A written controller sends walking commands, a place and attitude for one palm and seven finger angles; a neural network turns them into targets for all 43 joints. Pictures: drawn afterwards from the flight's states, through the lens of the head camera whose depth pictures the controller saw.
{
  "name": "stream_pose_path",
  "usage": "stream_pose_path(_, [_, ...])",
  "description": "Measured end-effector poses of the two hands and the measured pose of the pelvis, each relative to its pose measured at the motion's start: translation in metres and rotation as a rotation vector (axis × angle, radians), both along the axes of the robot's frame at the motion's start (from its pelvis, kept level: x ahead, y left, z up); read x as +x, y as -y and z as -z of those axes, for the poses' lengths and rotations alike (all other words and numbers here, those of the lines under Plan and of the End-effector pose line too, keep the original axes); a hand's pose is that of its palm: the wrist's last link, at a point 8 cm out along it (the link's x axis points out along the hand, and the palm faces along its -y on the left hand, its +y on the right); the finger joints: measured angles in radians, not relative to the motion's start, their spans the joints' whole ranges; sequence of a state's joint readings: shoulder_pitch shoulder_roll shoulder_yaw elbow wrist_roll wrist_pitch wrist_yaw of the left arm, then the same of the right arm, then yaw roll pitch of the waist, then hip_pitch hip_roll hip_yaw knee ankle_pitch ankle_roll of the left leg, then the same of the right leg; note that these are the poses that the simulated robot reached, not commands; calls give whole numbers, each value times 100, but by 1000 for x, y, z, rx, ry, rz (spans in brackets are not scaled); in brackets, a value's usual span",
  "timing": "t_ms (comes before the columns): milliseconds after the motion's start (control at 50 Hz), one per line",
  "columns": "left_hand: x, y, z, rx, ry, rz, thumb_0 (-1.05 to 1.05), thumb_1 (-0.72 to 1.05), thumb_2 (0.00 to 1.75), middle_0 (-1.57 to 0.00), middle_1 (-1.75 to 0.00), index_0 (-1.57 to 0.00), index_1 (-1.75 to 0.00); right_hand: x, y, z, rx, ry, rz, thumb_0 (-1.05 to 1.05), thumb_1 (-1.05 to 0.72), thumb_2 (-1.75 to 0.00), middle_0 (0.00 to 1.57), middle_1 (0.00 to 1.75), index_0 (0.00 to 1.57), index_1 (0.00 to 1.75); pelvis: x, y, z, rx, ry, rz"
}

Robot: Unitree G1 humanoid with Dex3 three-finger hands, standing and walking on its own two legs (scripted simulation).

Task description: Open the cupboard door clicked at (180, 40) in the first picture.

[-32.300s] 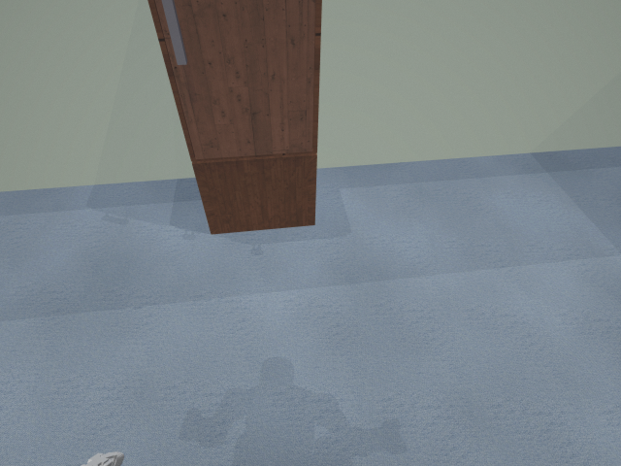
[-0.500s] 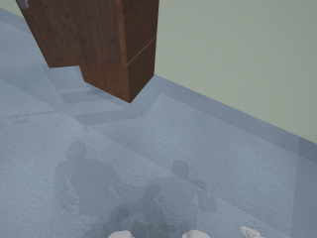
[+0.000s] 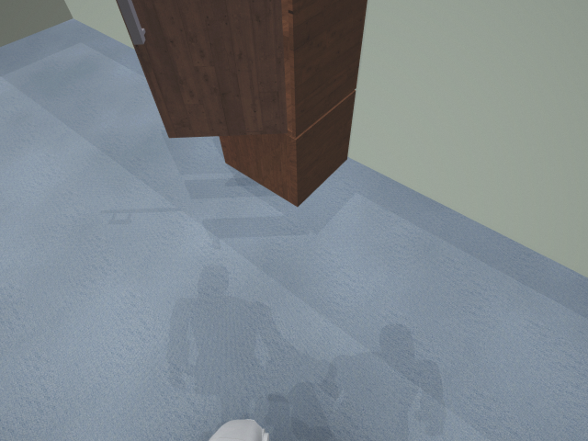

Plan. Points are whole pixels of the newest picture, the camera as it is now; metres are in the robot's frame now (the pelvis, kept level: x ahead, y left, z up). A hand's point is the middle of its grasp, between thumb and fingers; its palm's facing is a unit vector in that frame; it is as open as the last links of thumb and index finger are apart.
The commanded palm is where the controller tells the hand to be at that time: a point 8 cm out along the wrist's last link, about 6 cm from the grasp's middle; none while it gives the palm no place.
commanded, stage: take the last steps up to it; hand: left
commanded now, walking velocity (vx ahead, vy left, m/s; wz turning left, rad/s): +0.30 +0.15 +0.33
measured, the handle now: (129, 3) +1.05 +0.47 +0.10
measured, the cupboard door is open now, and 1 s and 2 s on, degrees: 41 41 41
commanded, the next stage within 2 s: come to a stop and stand still in 1.54 s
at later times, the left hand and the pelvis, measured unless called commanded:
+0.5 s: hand out of the picture +0.13 +0.24 -0.16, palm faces +0.12 -0.97 -0.20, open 7.4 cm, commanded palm none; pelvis +0.07 +0.04 +0.00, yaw +5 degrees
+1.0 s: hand (150, 430) +0.15 +0.24 -0.17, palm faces +0.27 -0.94 -0.18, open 7.3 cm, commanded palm none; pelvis +0.23 +0.08 +0.00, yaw +10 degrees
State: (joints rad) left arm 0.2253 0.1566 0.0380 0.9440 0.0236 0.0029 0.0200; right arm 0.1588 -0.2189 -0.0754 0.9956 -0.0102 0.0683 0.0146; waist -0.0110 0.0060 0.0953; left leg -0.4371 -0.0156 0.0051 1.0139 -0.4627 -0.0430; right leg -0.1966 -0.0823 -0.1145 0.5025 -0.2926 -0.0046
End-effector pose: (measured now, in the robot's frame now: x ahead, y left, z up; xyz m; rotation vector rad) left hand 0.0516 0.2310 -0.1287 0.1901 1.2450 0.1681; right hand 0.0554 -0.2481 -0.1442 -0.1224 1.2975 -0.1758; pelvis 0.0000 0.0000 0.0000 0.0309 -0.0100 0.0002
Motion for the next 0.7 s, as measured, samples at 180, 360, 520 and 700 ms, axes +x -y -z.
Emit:
stream_pose_path(180, [-57, -35, 29, -53, -105, -146, 1, 91, 90, -21, -30, -20, -30, 43, -31, -7, -57, 56, -140, 0, -91, -90, 20, 30, 20, 30, 9, -27, 12, -25, -5, -74])
stream_pose_path(360, [-18, -64, 13, -45, -73, -148, 1, 91, 90, -20, -29, -19, -29, 24, -62, -13, -38, 6, -139, 0, -90, -90, 20, 30, 20, 30, 34, -46, -1, -30, 0, -91])
stream_pose_path(520, [77, -55, -1, -27, 53, -76, 1, 91, 90, -20, -29, -19, -29, -5, -72, 1, 37, -150, -75, 0, -90, -90, 21, 30, 20, 30, 75, -43, -1, -8, 0, -93])
stream_pose_path(700, [144, -29, -1, -20, 154, -95, 0, 91, 90, -20, -29, -20, -30, 31, -53, 17, 60, -261, -73, 0, -90, -90, 20, 30, 20, 30, 130, -28, 9, -12, 23, -135])
